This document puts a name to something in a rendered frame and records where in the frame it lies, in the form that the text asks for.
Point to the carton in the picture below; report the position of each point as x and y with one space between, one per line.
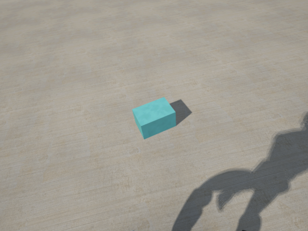
154 117

